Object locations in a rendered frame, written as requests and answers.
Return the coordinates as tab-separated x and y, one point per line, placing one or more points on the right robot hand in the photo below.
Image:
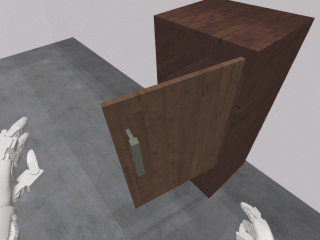
257	230

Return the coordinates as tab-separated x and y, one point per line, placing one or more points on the cupboard door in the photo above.
179	124

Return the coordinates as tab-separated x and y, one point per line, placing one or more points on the left robot forearm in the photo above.
9	229

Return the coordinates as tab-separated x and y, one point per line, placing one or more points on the handle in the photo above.
136	153

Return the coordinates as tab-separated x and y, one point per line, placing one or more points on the left robot hand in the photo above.
11	146

